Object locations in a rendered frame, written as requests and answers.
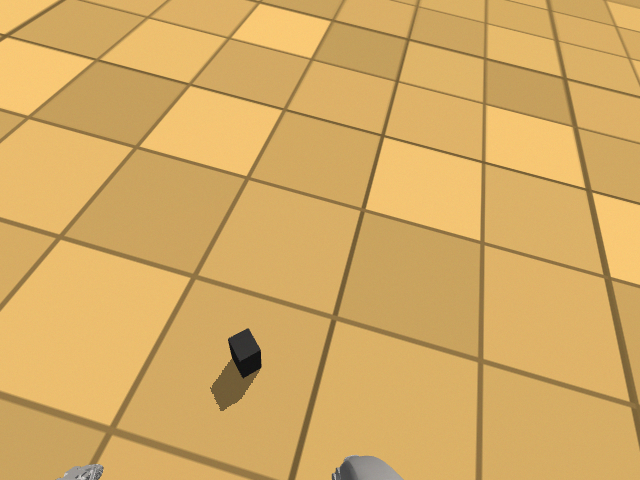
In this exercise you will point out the carton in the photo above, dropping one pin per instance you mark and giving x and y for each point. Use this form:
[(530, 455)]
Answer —
[(245, 352)]

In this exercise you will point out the left robot hand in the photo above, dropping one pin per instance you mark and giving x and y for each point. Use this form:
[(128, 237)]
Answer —
[(87, 472)]

